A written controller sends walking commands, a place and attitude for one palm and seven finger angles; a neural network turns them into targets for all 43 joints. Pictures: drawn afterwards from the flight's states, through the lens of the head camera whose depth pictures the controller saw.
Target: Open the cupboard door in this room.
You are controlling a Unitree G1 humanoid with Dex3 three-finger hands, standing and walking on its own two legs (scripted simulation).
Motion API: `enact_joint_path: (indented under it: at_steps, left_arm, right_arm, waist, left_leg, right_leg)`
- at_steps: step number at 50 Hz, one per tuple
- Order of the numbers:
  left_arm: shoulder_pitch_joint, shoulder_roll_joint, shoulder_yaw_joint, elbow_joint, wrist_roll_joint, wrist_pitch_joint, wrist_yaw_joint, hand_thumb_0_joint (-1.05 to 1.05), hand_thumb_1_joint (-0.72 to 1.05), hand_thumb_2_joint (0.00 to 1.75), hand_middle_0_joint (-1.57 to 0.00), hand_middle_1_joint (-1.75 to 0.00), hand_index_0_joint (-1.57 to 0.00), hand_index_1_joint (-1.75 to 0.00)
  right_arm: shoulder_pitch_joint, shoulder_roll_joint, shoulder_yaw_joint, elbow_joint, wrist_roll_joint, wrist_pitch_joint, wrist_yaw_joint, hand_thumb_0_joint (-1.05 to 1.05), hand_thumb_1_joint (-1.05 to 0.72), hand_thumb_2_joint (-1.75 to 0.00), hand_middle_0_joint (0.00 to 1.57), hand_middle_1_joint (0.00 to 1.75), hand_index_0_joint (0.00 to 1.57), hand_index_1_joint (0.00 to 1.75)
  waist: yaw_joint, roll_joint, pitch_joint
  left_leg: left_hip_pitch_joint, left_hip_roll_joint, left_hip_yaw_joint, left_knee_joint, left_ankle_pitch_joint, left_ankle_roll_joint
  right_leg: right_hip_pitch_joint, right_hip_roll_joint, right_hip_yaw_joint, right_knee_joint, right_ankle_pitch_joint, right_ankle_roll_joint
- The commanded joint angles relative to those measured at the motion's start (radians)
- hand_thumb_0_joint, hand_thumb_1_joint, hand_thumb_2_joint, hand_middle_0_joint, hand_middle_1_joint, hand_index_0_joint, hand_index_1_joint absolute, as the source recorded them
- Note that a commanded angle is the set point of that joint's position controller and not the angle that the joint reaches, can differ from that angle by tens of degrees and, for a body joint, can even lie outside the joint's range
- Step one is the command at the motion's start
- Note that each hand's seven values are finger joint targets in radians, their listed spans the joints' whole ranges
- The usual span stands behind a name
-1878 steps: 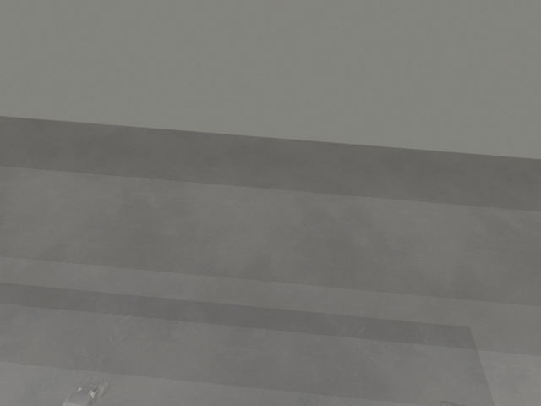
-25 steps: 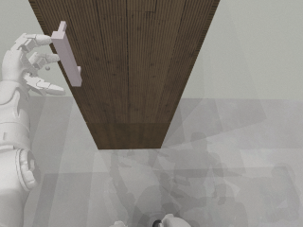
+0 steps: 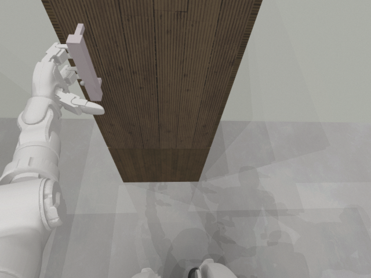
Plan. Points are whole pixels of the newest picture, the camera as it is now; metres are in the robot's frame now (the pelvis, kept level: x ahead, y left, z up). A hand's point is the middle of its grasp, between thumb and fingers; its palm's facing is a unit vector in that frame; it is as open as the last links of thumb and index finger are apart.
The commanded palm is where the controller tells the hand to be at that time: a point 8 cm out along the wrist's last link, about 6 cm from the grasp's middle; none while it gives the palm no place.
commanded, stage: slide the fingers in behind the handle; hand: left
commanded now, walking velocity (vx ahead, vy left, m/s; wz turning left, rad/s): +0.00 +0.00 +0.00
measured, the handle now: (89, 65) +0.55 +0.18 +0.11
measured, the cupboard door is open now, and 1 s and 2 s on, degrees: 0 0 5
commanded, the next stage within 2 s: close the thumb around the handle in 0.76 s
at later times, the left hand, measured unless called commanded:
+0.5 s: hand (97, 81) +0.50 +0.16 +0.11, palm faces -0.01 -1.00 +0.00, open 13.9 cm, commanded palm +0.47 +0.21 +0.11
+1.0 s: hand (92, 83) +0.49 +0.17 +0.12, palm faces -0.03 -1.00 +0.01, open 13.5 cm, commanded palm +0.47 +0.21 +0.11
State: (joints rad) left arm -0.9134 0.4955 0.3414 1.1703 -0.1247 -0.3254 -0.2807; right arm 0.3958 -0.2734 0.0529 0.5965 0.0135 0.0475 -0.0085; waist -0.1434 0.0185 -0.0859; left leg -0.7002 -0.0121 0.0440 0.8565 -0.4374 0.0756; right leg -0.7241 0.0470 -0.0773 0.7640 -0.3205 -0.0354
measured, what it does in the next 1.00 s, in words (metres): stands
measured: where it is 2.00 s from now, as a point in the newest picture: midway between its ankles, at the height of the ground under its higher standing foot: outside the picture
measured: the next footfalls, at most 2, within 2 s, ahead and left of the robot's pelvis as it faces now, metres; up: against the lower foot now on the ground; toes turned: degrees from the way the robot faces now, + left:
none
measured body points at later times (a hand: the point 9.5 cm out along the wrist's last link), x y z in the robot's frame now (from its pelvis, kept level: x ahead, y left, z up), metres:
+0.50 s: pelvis +0.00 -0.02 +0.00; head +0.10 -0.01 +0.44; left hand +0.49 +0.21 +0.12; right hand +0.00 -0.28 -0.11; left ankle -0.02 +0.06 -0.70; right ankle +0.02 -0.10 -0.70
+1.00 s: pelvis +0.00 -0.02 +0.00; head +0.09 +0.00 +0.44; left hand +0.48 +0.22 +0.12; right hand +0.03 -0.28 -0.11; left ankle -0.02 +0.06 -0.70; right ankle +0.02 -0.10 -0.70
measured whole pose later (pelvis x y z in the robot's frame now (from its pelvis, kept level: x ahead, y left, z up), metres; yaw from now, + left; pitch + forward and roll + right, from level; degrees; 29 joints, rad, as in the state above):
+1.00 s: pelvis +0.00 -0.02 +0.00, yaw +0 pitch +15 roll -2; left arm -0.88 0.46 0.33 1.14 -0.15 -0.35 -0.28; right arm 0.39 -0.28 0.04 0.61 0.02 0.03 -0.02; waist -0.13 0.02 -0.09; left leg -0.67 0.00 0.04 0.83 -0.43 0.05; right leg -0.70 0.06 -0.08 0.75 -0.32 -0.06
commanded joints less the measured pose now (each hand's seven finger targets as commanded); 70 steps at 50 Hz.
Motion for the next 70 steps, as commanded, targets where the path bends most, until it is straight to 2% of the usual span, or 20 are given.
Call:
enact_joint_path:
  at_steps: [1, 4, 11, 13, 22, 25, 28, 36, 38, 40, 43, 44, 47, 49, 55, 60, 65, 68, 69, 70]
  left_arm:
    - [-0.493, 0.255, 0.046, -0.229, -0.019, -0.089, 0.002, 0.0, -0.5, 0.3, -0.3, -1.2, -0.3, -1.2]
    - [-0.493, 0.212, 0.016, -0.232, -0.027, -0.084, -0.005, 0.0, -0.5, 0.3, -0.3, -1.2, -0.3, -1.2]
    - [-0.462, 0.21, 0.013, -0.176, -0.02, -0.04, 0.014, 0.0, -0.5, 0.3, -0.3, -1.2, -0.3, -1.2]
    - [-0.486, 0.217, 0.027, -0.216, -0.019, -0.056, 0.027, 0.0, -0.5, 0.3, -0.3, -1.2, -0.3, -1.2]
    - [-0.5, 0.199, 0.007, -0.229, -0.009, -0.086, 0.037, 0.0, -0.5, 0.3, -0.3, -1.2, -0.3, -1.2]
    - [-0.465, 0.245, 0.056, -0.207, -0.02, -0.069, 0.033, 0.0, -0.5, 0.3, -0.3, -1.2, -0.3, -1.2]
    - [-0.449, 0.245, 0.048, -0.26, -0.016, -0.08, 0.021, 0.0, -0.5, 0.3, -0.3, -1.2, -0.3, -1.2]
    - [-0.376, 0.21, 0.032, -0.206, -0.041, -0.047, -0.002, 0.0, -0.5, 0.3, -0.3, -1.2, -0.3, -1.2]
    - [-0.377, 0.236, 0.048, -0.225, -0.038, -0.047, -0.004, 0.0, -0.5, 0.3, -0.3, -1.2, -0.3, -1.2]
    - [-0.442, 0.207, 0.014, -0.26, -0.035, -0.057, -0.003, 0.0, -0.5, 0.3, -0.3, -1.2, -0.3, -1.2]
    - [-0.438, 0.217, 0.025, -0.289, -0.04, -0.086, -0.003, 0.0, -0.5, 0.3, -0.3, -1.2, -0.3, -1.2]
    - [-0.461, 0.197, 0.009, -0.285, -0.043, -0.089, -0.002, 0.0, -0.44, 0.32, -0.3, -1.21, -0.3, -1.21]
    - [-0.46, 0.209, 0.024, -0.265, -0.047, -0.091, -0.001, 0.0, -0.28, 0.4, -0.32, -1.22, -0.32, -1.22]
    - [-0.465, 0.163, -0.02, -0.231, -0.04, -0.072, -0.002, 0.0, -0.16, 0.44, -0.32, -1.24, -0.32, -1.24]
    - [-0.455, 0.194, 0.018, -0.212, -0.029, -0.064, 0.026, 0.0, 0.17, 0.59, -0.35, -1.27, -0.35, -1.27]
    - [-0.476, 0.206, 0.024, -0.19, -0.015, -0.073, 0.039, 0.0, 0.45, 0.71, -0.37, -1.3, -0.37, -1.3]
    - [-0.488, 0.234, 0.04, -0.201, -0.006, -0.084, 0.039, 0.0, 0.73, 0.83, -0.39, -1.33, -0.39, -1.33]
    - [-0.474, 0.253, 0.063, -0.25, -0.011, -0.098, 0.035, 0.0, 0.9, 0.9, -0.4, -1.35, -0.4, -1.35]
    - [-0.467, 0.197, 0.023, -0.252, -0.016, -0.096, 0.028, 0.0, 0.9, 0.9, -0.4, -1.35, -0.4, -1.35]
    - [-0.463, 0.211, 0.035, -0.263, -0.017, -0.098, 0.029, 0.0, 0.9, 0.9, -0.4, -1.35, -0.4, -1.35]
  right_arm:
    - [0.146, -0.184, -0.071, -0.041, 0.002, -0.028, -0.014, 0.0, -0.9, -0.9, 0.2, 0.3, 0.2, 0.3]
    - [0.151, -0.18, -0.069, -0.039, 0.004, -0.032, -0.013, 0.0, -0.9, -0.9, 0.2, 0.3, 0.2, 0.3]
    - [0.157, -0.182, -0.068, -0.04, 0.007, -0.028, -0.016, 0.0, -0.9, -0.9, 0.2, 0.3, 0.2, 0.3]
    - [0.16, -0.181, -0.072, -0.041, 0.003, -0.035, -0.015, 0.0, -0.9, -0.9, 0.2, 0.3, 0.2, 0.3]
    - [0.168, -0.177, -0.075, -0.026, 0.002, -0.043, -0.011, 0.0, -0.9, -0.9, 0.2, 0.3, 0.2, 0.3]
    - [0.166, -0.179, -0.074, -0.03, 0.006, -0.04, -0.014, 0.0, -0.9, -0.9, 0.2, 0.3, 0.2, 0.3]
    - [0.153, -0.171, -0.072, -0.044, 0.006, -0.04, -0.012, 0.0, -0.9, -0.9, 0.2, 0.3, 0.2, 0.3]
    - [0.136, -0.173, -0.072, -0.054, 0.016, -0.027, -0.014, 0.0, -0.9, -0.9, 0.2, 0.3, 0.2, 0.3]
    - [0.13, -0.172, -0.07, -0.061, 0.015, -0.028, -0.017, 0.0, -0.9, -0.9, 0.2, 0.3, 0.2, 0.3]
    - [0.128, -0.168, -0.071, -0.056, 0.014, -0.032, -0.019, 0.0, -0.9, -0.9, 0.2, 0.3, 0.2, 0.3]
    - [0.122, -0.168, -0.071, -0.056, 0.012, -0.037, -0.018, 0.0, -0.9, -0.9, 0.2, 0.3, 0.2, 0.3]
    - [0.124, -0.166, -0.071, -0.046, 0.013, -0.039, -0.018, 0.0, -0.9, -0.9, 0.2, 0.3, 0.2, 0.3]
    - [0.129, -0.173, -0.072, -0.038, 0.011, -0.042, -0.02, 0.0, -0.9, -0.9, 0.2, 0.3, 0.2, 0.3]
    - [0.124, -0.17, -0.069, -0.034, 0.014, -0.042, -0.02, 0.0, -0.9, -0.9, 0.2, 0.3, 0.2, 0.3]
    - [0.136, -0.175, -0.072, -0.033, 0.008, -0.045, -0.017, 0.0, -0.9, -0.9, 0.2, 0.3, 0.2, 0.3]
    - [0.153, -0.181, -0.072, -0.029, 0.003, -0.043, -0.014, 0.0, -0.9, -0.9, 0.2, 0.3, 0.2, 0.3]
    - [0.159, -0.18, -0.071, -0.032, 0.001, -0.042, -0.015, 0.0, -0.9, -0.9, 0.2, 0.3, 0.2, 0.3]
    - [0.17, -0.18, -0.076, -0.035, -0.002, -0.04, -0.013, 0.0, -0.9, -0.9, 0.2, 0.3, 0.2, 0.3]
    - [0.166, -0.174, -0.076, -0.037, 0.0, -0.04, -0.01, 0.0, -0.9, -0.9, 0.2, 0.3, 0.2, 0.3]
    - [0.165, -0.176, -0.078, -0.034, 0.0, -0.037, -0.01, 0.0, -0.9, -0.9, 0.2, 0.3, 0.2, 0.3]
  waist:
    - [-0.013, 0.102, -0.449]
    - [-0.016, 0.1, -0.462]
    - [-0.02, 0.051, -0.35]
    - [-0.014, 0.077, -0.4]
    - [-0.026, 0.083, -0.438]
    - [-0.007, 0.045, -0.431]
    - [0.004, 0.102, -0.471]
    - [-0.005, 0.006, -0.362]
    - [0.009, 0.046, -0.382]
    - [-0.014, 0.048, -0.386]
    - [0.001, 0.103, -0.433]
    - [-0.016, 0.076, -0.428]
    - [-0.009, 0.073, -0.433]
    - [-0.024, 0.068, -0.398]
    - [-0.007, 0.066, -0.413]
    - [-0.017, 0.039, -0.397]
    - [-0.01, 0.088, -0.424]
    - [0.005, 0.094, -0.496]
    - [-0.004, 0.117, -0.496]
    - [0.004, 0.12, -0.486]
  left_leg:
    - [0.285, 0.034, -0.122, -0.098, 0.407, -0.064]
    - [0.294, 0.033, -0.124, -0.103, 0.436, -0.064]
    - [0.177, 0.024, -0.096, -0.121, 0.318, -0.042]
    - [0.212, 0.022, -0.098, -0.118, 0.332, -0.044]
    - [0.228, 0.019, -0.088, -0.104, 0.37, -0.039]
    - [0.184, 0.015, -0.079, -0.114, 0.358, -0.036]
    - [0.208, 0.012, -0.069, -0.109, 0.404, -0.037]
    - [0.141, 0.012, -0.054, -0.124, 0.342, -0.028]
    - [0.148, 0.007, -0.052, -0.123, 0.349, -0.029]
    - [0.17, 0.01, -0.059, -0.12, 0.345, -0.029]
    - [0.219, 0.01, -0.066, -0.113, 0.373, -0.035]
    - [0.228, 0.015, -0.073, -0.112, 0.374, -0.035]
    - [0.233, 0.014, -0.082, -0.111, 0.386, -0.038]
    - [0.223, 0.016, -0.084, -0.118, 0.364, -0.039]
    - [0.233, 0.019, -0.093, -0.116, 0.375, -0.046]
    - [0.213, 0.021, -0.097, -0.117, 0.368, -0.045]
    - [0.231, 0.022, -0.095, -0.109, 0.394, -0.049]
    - [0.28, 0.026, -0.102, -0.102, 0.485, -0.056]
    - [0.307, 0.028, -0.101, -0.101, 0.506, -0.06]
    - [0.311, 0.032, -0.106, -0.1, 0.521, -0.065]
  right_leg:
    - [0.18, 0.004, 0.061, -0.05, 0.256, 0.002]
    - [0.189, 0.005, 0.056, -0.047, 0.279, 0.004]
    - [0.21, 0.0, 0.068, -0.071, 0.25, 0.007]
    - [0.215, 0.0, 0.07, -0.069, 0.254, 0.006]
    - [0.241, 0.0, 0.082, -0.065, 0.307, 0.008]
    - [0.301, -0.001, 0.087, -0.068, 0.334, 0.008]
    - [0.326, -0.005, 0.093, -0.06, 0.386, 0.007]
    - [0.337, -0.007, 0.097, -0.082, 0.376, 0.014]
    - [0.347, -0.012, 0.1, -0.076, 0.382, 0.011]
    - [0.318, -0.01, 0.099, -0.079, 0.365, 0.014]
    - [0.308, -0.007, 0.098, -0.072, 0.362, 0.007]
    - [0.291, -0.006, 0.093, -0.072, 0.356, 0.009]
    - [0.285, -0.004, 0.087, -0.066, 0.345, 0.006]
    - [0.254, -0.006, 0.081, -0.073, 0.323, 0.009]
    - [0.235, -0.003, 0.073, -0.066, 0.301, 0.007]
    - [0.228, -0.001, 0.072, -0.06, 0.294, 0.007]
    - [0.224, -0.001, 0.075, -0.055, 0.305, 0.004]
    - [0.248, 0.002, 0.071, -0.044, 0.356, 0.004]
    - [0.23, 0.004, 0.067, -0.047, 0.359, 0.005]
    - [0.22, 0.005, 0.064, -0.047, 0.353, 0.004]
